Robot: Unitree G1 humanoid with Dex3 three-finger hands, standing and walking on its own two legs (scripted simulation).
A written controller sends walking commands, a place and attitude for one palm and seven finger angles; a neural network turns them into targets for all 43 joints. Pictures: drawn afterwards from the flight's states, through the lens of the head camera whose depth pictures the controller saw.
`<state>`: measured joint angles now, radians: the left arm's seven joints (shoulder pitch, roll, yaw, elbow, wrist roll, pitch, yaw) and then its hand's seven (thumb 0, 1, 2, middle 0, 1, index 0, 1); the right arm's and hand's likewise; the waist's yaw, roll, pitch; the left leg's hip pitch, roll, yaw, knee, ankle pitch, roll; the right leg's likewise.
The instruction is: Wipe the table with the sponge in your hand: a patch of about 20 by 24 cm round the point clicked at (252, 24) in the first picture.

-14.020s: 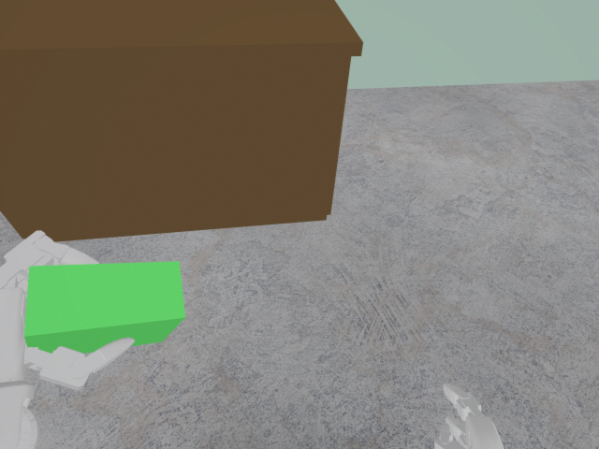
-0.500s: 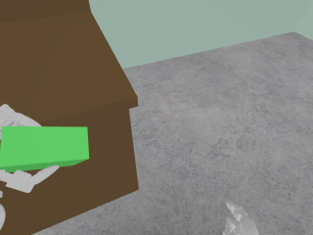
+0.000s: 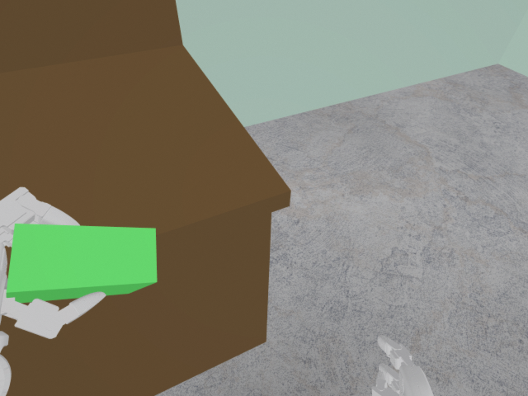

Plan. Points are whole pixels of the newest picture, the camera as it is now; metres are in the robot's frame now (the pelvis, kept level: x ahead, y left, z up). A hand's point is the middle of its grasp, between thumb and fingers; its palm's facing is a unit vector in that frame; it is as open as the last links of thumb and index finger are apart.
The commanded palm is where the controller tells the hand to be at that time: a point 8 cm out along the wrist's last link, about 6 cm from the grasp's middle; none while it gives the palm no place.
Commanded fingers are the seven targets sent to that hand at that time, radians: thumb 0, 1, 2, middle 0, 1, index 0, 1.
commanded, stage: shuffle to correct the standing spot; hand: left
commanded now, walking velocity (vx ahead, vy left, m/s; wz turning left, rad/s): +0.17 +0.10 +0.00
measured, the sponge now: (103, 264) +0.23 +0.20 +0.16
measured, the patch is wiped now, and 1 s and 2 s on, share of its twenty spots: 0.00 0.00 0.00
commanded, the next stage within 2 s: come to a stop and stand still in 0.50 s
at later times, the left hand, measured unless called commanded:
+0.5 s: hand (21, 218) +0.27 +0.31 +0.19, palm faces +0.39 -0.81 -0.45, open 10.2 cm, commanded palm +0.21 +0.35 +0.19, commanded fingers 0.00 0.10 1.30 -1.20 -1.60 -1.20 -1.60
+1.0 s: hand (36, 183) +0.33 +0.32 +0.18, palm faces +0.40 -0.83 -0.39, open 10.2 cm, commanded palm +0.27 +0.36 +0.19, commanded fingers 0.00 0.10 1.30 -1.20 -1.60 -1.20 -1.60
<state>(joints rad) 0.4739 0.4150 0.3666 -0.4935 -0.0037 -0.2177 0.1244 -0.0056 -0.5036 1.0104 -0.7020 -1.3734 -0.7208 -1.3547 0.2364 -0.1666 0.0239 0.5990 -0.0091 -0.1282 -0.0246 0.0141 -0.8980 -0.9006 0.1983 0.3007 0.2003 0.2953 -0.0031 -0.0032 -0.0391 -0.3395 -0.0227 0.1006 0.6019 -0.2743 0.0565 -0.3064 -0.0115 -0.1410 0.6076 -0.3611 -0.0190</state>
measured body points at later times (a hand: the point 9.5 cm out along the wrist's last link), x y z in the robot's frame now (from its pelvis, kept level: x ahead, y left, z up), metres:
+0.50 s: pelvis +0.05 +0.07 +0.00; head +0.06 +0.07 +0.45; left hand +0.24 +0.35 +0.21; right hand +0.21 -0.14 -0.09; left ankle +0.08 +0.20 -0.73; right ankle +0.05 -0.02 -0.71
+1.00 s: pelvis +0.10 +0.08 +0.01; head +0.12 +0.09 +0.46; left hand +0.30 +0.37 +0.20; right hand +0.30 -0.13 -0.05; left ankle +0.16 +0.20 -0.73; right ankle +0.07 -0.02 -0.73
